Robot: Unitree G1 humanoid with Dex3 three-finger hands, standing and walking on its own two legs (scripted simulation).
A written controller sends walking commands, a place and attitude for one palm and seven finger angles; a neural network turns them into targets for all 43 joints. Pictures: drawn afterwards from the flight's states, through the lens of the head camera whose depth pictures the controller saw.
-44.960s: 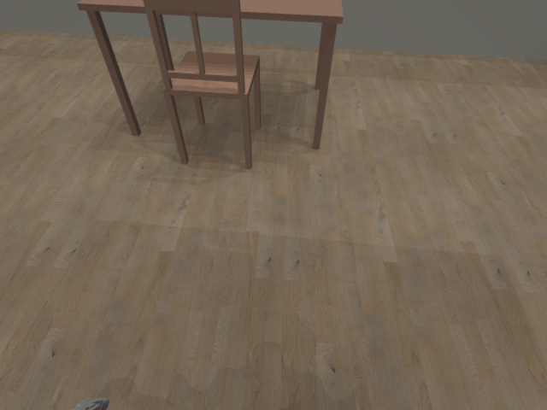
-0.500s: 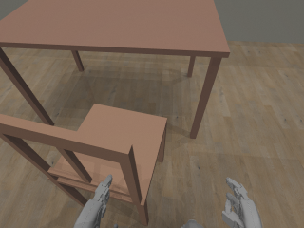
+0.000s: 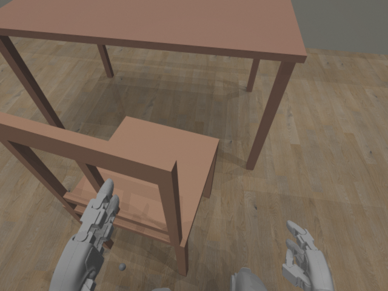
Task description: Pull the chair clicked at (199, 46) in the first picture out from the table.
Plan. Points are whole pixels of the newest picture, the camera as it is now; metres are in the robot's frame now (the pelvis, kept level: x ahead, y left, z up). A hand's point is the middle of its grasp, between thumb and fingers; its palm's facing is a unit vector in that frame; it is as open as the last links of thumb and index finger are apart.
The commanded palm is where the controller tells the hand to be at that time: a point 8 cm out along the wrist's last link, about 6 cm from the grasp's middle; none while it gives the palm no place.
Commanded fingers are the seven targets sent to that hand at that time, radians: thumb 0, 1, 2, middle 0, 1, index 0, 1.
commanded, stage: draw the hand back to the body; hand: left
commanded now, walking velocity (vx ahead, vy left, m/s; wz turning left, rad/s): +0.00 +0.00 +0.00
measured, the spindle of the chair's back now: (101, 188) +0.33 +0.24 -0.01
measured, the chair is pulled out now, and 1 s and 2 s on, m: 0.34 0.34 0.34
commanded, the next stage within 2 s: step back with the hand held close in 1.30 s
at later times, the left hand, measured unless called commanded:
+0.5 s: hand (53, 233) +0.18 +0.20 +0.17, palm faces +0.25 -0.87 -0.42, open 15.2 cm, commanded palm +0.14 +0.24 +0.19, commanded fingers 0.00 0.17 0.55 -0.10 -0.15 -0.10 -0.15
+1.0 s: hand out of the picture +0.23 +0.26 +0.27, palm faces +0.48 -0.75 -0.46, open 8.5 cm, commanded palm +0.18 +0.29 +0.27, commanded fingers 0.00 0.90 0.90 -0.20 -0.30 -0.20 -0.30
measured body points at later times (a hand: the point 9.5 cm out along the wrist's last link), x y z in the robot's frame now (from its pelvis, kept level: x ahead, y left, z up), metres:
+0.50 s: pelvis +0.01 -0.01 +0.06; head +0.01 -0.03 +0.51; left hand +0.16 +0.24 +0.19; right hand +0.17 -0.24 -0.02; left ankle -0.06 +0.11 -0.65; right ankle +0.08 -0.14 -0.65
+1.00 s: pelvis +0.03 +0.00 +0.09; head +0.03 -0.03 +0.54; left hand +0.20 +0.30 +0.29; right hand +0.21 -0.23 +0.00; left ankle -0.06 +0.11 -0.65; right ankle +0.08 -0.14 -0.65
